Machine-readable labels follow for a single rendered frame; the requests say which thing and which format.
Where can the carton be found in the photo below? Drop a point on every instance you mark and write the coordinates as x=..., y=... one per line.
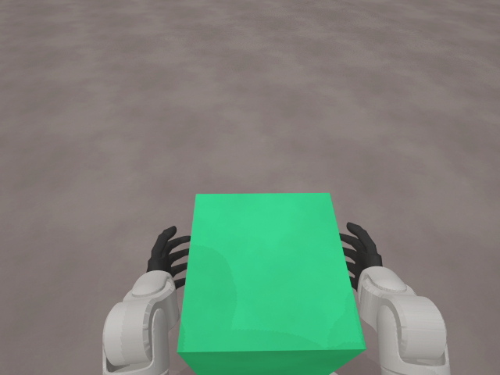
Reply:
x=267, y=289

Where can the robot right hand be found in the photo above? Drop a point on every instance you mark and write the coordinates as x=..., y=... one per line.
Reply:
x=365, y=255

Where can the robot right forearm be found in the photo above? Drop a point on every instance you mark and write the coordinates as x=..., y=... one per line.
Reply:
x=411, y=332

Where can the robot left forearm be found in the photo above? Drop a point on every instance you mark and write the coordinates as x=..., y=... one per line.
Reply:
x=135, y=335

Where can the robot left hand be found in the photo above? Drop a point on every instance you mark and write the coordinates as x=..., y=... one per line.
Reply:
x=161, y=258

